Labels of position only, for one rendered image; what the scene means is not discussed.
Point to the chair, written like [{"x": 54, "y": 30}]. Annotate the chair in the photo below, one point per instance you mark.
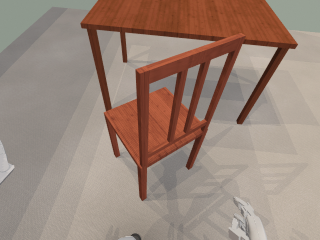
[{"x": 157, "y": 124}]

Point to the left robot hand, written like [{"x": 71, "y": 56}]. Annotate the left robot hand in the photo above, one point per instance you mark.
[{"x": 5, "y": 168}]

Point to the right robot hand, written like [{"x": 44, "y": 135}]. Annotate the right robot hand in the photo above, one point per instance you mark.
[{"x": 251, "y": 227}]

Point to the table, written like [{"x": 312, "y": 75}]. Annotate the table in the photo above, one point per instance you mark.
[{"x": 209, "y": 20}]

